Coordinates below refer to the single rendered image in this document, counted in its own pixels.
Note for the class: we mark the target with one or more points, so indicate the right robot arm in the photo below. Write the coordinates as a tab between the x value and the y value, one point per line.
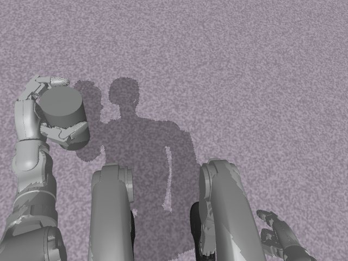
297	253

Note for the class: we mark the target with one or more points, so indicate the right robot foot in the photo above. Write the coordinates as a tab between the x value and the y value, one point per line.
195	224

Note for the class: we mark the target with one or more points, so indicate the can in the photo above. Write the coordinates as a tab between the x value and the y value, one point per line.
63	107

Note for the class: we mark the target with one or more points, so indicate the left robot hand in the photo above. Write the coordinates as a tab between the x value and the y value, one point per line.
30	121

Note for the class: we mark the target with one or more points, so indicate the right robot hand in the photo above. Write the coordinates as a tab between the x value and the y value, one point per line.
274	242

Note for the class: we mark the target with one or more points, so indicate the left robot arm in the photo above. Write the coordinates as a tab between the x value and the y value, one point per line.
31	232

